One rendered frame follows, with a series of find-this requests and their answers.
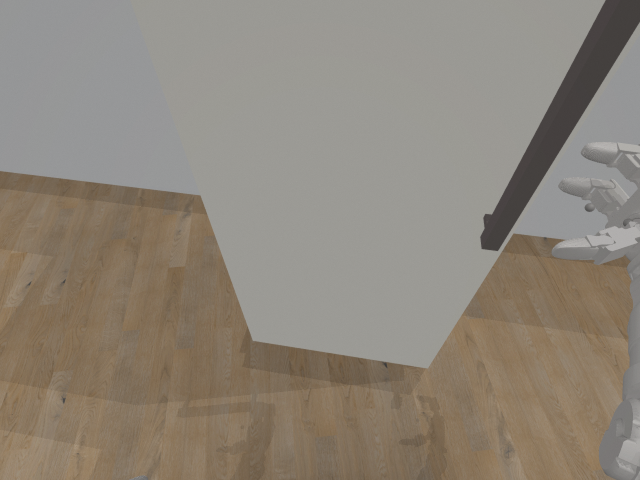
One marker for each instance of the fridge door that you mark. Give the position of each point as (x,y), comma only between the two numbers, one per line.
(347,151)

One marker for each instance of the handle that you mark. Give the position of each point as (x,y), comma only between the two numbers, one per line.
(610,32)

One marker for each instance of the right robot hand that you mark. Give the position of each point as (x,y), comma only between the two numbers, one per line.
(610,199)

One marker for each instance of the right robot upper arm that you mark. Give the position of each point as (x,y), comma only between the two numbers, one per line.
(619,451)

